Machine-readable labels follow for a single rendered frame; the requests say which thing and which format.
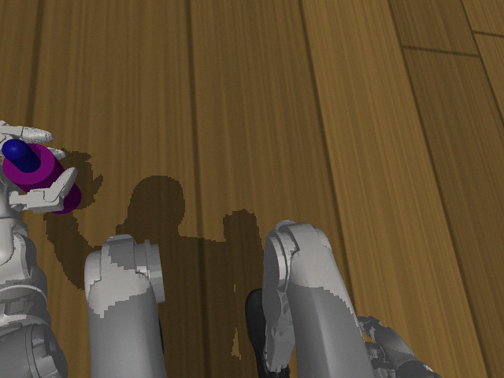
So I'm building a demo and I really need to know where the right robot foot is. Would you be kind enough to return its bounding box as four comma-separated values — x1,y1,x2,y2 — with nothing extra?
245,288,289,378

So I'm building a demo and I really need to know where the left robot hand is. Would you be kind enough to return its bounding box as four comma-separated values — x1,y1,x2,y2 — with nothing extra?
0,120,78,220

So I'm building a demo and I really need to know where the right robot hand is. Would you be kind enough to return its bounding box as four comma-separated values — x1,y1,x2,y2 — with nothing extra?
356,316,418,378

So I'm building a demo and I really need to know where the right robot arm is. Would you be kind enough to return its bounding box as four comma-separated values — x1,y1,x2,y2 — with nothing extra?
395,360,442,378

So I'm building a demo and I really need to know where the left robot arm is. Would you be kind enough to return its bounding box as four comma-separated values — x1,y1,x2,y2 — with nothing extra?
0,217,69,378

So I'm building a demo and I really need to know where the bottle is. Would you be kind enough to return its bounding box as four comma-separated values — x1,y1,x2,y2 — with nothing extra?
2,139,82,214

